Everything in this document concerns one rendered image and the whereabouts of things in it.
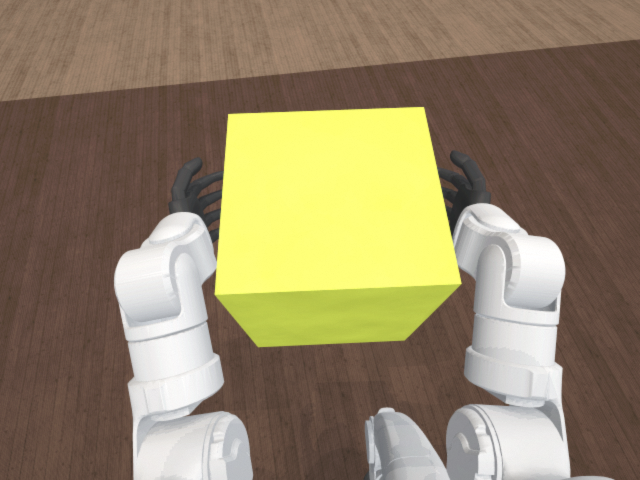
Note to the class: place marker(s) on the right robot shin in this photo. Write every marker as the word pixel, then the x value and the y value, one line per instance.
pixel 376 473

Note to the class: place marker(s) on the robot right thigh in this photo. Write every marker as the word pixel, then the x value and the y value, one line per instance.
pixel 394 441

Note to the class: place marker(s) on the robot left hand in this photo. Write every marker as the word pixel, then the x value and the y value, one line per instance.
pixel 184 194

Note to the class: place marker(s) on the right robot forearm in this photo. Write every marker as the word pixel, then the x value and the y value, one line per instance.
pixel 519 278

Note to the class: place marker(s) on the carton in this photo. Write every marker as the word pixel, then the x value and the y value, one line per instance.
pixel 333 226

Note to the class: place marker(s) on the robot right upper arm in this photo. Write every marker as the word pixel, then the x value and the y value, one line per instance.
pixel 491 442

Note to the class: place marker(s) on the robot left upper arm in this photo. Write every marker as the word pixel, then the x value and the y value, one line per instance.
pixel 210 446

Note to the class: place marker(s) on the left robot forearm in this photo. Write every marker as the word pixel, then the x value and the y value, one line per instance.
pixel 159 290

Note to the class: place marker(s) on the robot right hand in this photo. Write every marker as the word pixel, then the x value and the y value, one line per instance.
pixel 471 191

